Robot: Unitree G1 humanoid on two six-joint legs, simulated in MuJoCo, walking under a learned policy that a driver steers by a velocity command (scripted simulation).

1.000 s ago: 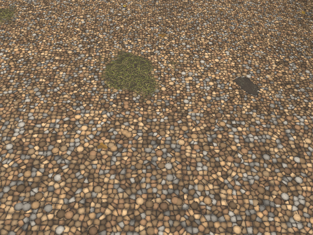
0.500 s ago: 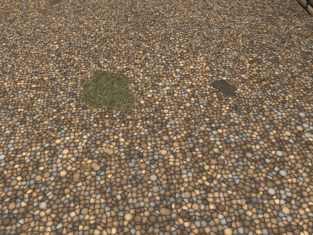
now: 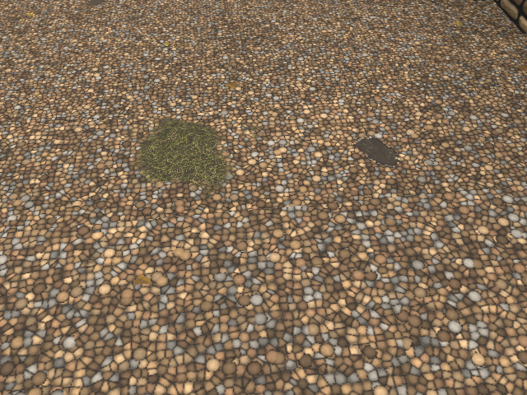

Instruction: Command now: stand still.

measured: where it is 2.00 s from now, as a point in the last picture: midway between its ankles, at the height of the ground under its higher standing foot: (248, 252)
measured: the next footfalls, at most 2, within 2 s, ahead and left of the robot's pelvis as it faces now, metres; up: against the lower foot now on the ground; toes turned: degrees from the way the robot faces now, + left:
right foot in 0.72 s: +0.43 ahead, -0.08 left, +0.00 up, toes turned -1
left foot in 1.26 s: +0.74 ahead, +0.17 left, +0.00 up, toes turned +3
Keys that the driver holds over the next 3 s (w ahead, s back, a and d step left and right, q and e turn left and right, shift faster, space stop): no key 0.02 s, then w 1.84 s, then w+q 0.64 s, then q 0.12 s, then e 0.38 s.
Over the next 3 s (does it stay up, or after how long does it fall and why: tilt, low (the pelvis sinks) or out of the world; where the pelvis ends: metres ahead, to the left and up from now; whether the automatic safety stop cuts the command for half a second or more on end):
stays up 1.50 0.15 -0.19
